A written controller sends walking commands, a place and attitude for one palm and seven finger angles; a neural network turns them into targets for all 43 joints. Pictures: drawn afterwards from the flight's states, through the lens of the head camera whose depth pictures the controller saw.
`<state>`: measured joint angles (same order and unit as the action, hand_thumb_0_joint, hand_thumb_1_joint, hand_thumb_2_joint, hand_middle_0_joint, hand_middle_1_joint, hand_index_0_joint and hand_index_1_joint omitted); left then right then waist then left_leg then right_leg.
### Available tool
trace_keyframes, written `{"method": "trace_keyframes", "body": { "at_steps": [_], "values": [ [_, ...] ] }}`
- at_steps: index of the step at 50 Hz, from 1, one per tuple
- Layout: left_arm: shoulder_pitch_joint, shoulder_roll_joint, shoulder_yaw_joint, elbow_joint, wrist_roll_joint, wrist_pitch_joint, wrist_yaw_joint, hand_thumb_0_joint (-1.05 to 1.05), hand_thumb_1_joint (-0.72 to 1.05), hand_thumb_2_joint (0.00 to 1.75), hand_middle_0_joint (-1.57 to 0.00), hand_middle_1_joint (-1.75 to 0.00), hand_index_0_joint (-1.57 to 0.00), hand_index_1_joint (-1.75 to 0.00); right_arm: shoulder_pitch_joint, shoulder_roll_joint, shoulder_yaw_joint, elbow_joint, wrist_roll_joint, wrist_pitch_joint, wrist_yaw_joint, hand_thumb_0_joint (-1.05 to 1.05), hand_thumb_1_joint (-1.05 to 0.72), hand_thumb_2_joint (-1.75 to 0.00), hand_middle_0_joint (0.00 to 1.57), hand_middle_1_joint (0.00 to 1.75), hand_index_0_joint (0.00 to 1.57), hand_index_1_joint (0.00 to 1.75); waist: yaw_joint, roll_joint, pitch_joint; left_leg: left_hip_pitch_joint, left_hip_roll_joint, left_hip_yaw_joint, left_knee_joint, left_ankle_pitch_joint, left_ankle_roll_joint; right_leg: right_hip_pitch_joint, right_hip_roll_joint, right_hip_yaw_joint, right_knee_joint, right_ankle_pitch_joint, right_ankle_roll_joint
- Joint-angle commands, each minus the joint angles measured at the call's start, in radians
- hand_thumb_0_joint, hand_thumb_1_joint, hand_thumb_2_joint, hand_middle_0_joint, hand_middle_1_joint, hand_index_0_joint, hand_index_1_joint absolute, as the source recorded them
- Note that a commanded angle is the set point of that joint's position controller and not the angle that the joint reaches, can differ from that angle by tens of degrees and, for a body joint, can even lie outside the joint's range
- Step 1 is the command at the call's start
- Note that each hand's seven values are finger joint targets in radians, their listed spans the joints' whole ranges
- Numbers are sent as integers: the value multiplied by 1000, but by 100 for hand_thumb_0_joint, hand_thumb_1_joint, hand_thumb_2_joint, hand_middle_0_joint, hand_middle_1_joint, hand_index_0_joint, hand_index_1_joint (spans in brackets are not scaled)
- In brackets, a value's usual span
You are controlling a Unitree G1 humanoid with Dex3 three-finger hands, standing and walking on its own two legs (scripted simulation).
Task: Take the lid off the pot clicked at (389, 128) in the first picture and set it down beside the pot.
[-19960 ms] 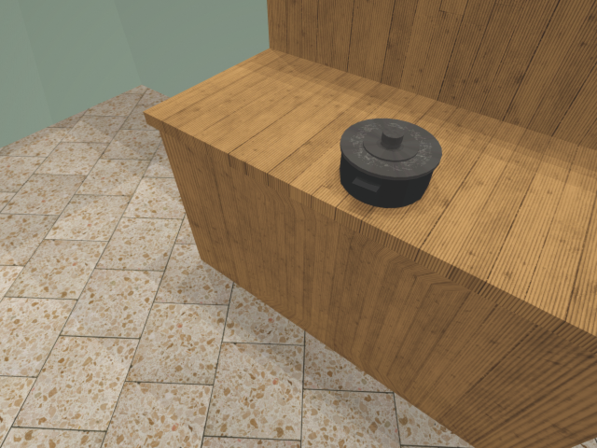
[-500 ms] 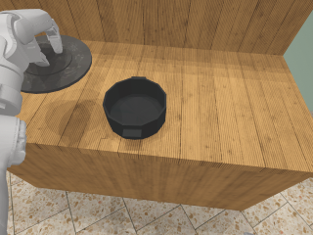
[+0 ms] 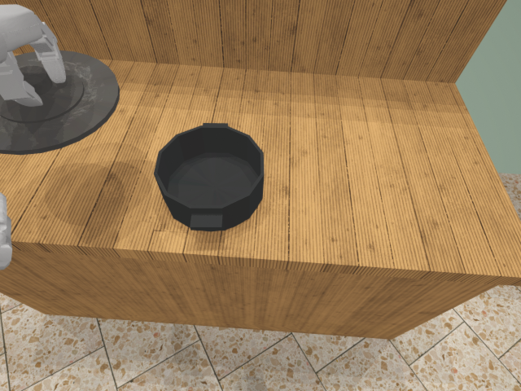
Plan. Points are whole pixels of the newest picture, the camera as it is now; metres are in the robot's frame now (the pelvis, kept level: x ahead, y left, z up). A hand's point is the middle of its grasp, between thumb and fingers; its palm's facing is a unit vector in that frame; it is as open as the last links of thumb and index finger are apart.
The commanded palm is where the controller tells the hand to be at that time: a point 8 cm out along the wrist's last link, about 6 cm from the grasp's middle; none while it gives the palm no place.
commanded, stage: lower the lid onto the table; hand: left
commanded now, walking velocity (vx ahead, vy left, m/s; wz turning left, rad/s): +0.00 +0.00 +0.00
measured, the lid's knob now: (32, 81) +0.51 +0.30 +0.19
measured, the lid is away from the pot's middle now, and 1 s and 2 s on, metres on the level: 0.23 0.23 0.23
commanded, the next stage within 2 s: none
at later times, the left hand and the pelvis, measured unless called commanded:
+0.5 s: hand (33, 96) +0.48 +0.29 +0.18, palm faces -0.38 -0.05 -0.92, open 7.0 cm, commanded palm +0.50 +0.28 +0.25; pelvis +0.00 -0.01 +0.00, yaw +0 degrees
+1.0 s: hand (47, 113) +0.49 +0.29 +0.15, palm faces -0.41 -0.06 -0.91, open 7.0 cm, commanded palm +0.51 +0.28 +0.21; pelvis +0.01 -0.01 +0.00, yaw -1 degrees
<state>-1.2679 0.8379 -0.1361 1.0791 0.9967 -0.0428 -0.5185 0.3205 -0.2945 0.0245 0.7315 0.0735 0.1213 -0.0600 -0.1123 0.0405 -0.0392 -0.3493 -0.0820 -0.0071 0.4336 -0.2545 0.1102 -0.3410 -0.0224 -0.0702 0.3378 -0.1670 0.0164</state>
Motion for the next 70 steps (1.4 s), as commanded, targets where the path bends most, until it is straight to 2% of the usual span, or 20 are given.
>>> {"method": "trace_keyframes", "body": {
  "at_steps": [1, 4, 7, 12, 13, 15, 20, 24, 29, 33, 36, 42, 46, 50, 52, 56, 58, 63, 67, 70],
  "values": [
    [-593, 323, 109, -233, -6, 1, 55, 0, 78, 77, -92, -106, -93, -105, 41, -169, -45, -86, 0, -9, -17, 0, -90, -90, 20, 30, 20, 30, 3, 99, -463, 314, 76, -99, 18, 641, -64, 108, 50, 14, 22, 278, -60],
    [-620, 257, 70, -248, 0, 17, 51, 0, 78, 77, -92, -106, -93, -105, 55, -166, -58, -77, -7, -12, -5, 0, -90, -90, 20, 30, 20, 30, -4, 168, -464, 389, 87, -119, 39, 747, -85, 25, 60, 5, 23, 246, -59],
    [-507, 345, 139, -161, -1, 13, 57, 0, 78, 77, -92, -106, -93, -105, 56, -180, -50, -80, 1, -2, -8, 0, -90, -90, 20, 30, 20, 30, 7, 87, -440, 309, 80, -97, 38, 680, -71, 85, 53, 11, 29, 281, -59],
    [-608, 228, 34, -242, -11, 18, 54, 0, 78, 77, -92, -106, -93, -105, 53, -170, -61, -78, 2, 3, -8, 0, -90, -90, 20, 30, 20, 30, -21, 138, -456, 367, 85, -101, 48, 732, -71, 27, 56, 10, 24, 283, -55],
    [-608, 308, 103, -270, 0, 11, 59, 0, 78, 77, -92, -106, -93, -105, 60, -170, -60, -77, -7, 0, -7, 0, -90, -90, 20, 30, 20, 30, -6, 134, -502, 382, 89, -108, 48, 734, -70, 54, 61, 14, 30, 273, -52],
    [-585, 351, 141, -266, 6, -1, 65, 0, 78, 77, -92, -106, -93, -105, 56, -165, -55, -87, -6, -2, -12, 0, -90, -90, 20, 30, 20, 30, 2, 131, -531, 380, 84, -106, 53, 756, -64, 82, 61, 18, 37, 295, -53],
    [-546, 283, 89, -193, -15, -4, 62, 0, 78, 77, -92, -106, -93, -105, 55, -166, -52, -75, 1, 5, -15, 0, -90, -90, 20, 30, 20, 30, -15, 109, -450, 329, 82, -92, 49, 666, -57, 47, 58, 11, 30, 271, -51],
    [-566, 265, 82, -228, -8, -17, 67, 0, 78, 77, -92, -106, -93, -105, 56, -163, -57, -72, -8, 2, -14, 0, -90, -90, 20, 30, 20, 30, -13, 157, -480, 373, 85, -103, 66, 734, -68, 18, 63, 11, 40, 269, -52],
    [-502, 296, 101, -148, -20, -26, 69, 0, 78, 77, -92, -106, -93, -105, 55, -169, -49, -71, 2, 18, -22, 0, -90, -90, 20, 30, 20, 30, -17, 54, -445, 272, 77, -78, 57, 621, -45, 71, 56, 18, 46, 298, -46],
    [-593, 279, 83, -263, -12, -37, 81, 0, 78, 77, -92, -106, -93, -105, 63, -166, -58, -72, -7, 14, -20, 0, -90, -90, 20, 30, 20, 30, -16, 162, -512, 371, 84, -104, 69, 726, -67, 26, 63, 17, 51, 276, -52],
    [-528, 371, 166, -231, -10, -60, 90, 0, 78, 77, -92, -106, -93, -105, 64, -164, -53, -78, -7, 15, -26, 0, -90, -90, 20, 30, 20, 30, -2, 126, -547, 347, 81, -96, 75, 733, -55, 81, 61, 24, 59, 310, -49],
    [-487, 304, 119, -205, -18, -66, 91, 0, 78, 77, -92, -106, -93, -105, 67, -170, -61, -72, -5, 30, -18, 0, -90, -90, 20, 30, 20, 30, -7, 164, -479, 350, 86, -101, 86, 791, -70, 8, 64, 16, 60, 303, -53],
    [-442, 348, 157, -164, -13, -72, 95, 0, 78, 77, -92, -106, -93, -105, 64, -168, -56, -81, -4, 42, -21, 0, -90, -90, 20, 30, 20, 30, -1, 103, -482, 283, 77, -86, 80, 682, -50, 57, 62, 22, 65, 299, -50],
    [-503, 298, 116, -230, -20, -80, 97, 0, 78, 77, -92, -106, -93, -105, 72, -168, -65, -71, -8, 46, -21, 0, -90, -90, 20, 30, 20, 30, -14, 148, -504, 348, 89, -99, 86, 727, -59, 4, 67, 17, 62, 275, -49],
    [-461, 346, 159, -216, -22, -89, 106, 0, 78, 77, -92, -106, -93, -105, 78, -172, -65, -75, -8, 48, -24, 0, -90, -90, 20, 30, 20, 30, -10, 141, -517, 348, 84, -96, 97, 767, -60, 13, 65, 22, 68, 299, -50],
    [-461, 309, 128, -184, -34, -92, 102, 0, 78, 77, -92, -106, -93, -105, 77, -169, -64, -65, -5, 48, -30, 0, -90, -90, 20, 30, 20, 30, -18, 108, -484, 295, 81, -78, 86, 626, -43, 15, 62, 22, 62, 265, -47],
    [-481, 324, 133, -220, -25, -102, 111, 0, 78, 77, -92, -106, -93, -105, 85, -170, -64, -61, -8, 49, -30, 0, -90, -90, 20, 30, 20, 30, -17, 156, -509, 334, 85, -89, 95, 701, -59, -6, 66, 22, 72, 270, -50],
    [-420, 334, 144, -133, -25, -113, 115, 0, 78, 77, -92, -106, -93, -105, 87, -174, -55, -60, -4, 52, -37, 0, -90, -90, 20, 30, 20, 30, -18, 110, -447, 253, 82, -77, 96, 599, -53, -9, 65, 18, 81, 241, -52],
    [-468, 320, 131, -214, -17, -130, 124, 0, 78, 77, -92, -106, -93, -105, 88, -173, -63, -65, -6, 48, -41, 0, -90, -90, 20, 30, 20, 30, -18, 185, -497, 333, 90, -94, 110, 701, -70, -54, 68, 16, 86, 243, -56],
    [-413, 335, 155, -145, -19, -138, 126, 0, 78, 77, -92, -106, -93, -105, 98, -170, -60, -66, -7, 48, -44, 0, -90, -90, 20, 30, 20, 30, -21, 134, -487, 300, 89, -88, 118, 654, -61, -47, 69, 16, 90, 225, -50]
  ]
}}
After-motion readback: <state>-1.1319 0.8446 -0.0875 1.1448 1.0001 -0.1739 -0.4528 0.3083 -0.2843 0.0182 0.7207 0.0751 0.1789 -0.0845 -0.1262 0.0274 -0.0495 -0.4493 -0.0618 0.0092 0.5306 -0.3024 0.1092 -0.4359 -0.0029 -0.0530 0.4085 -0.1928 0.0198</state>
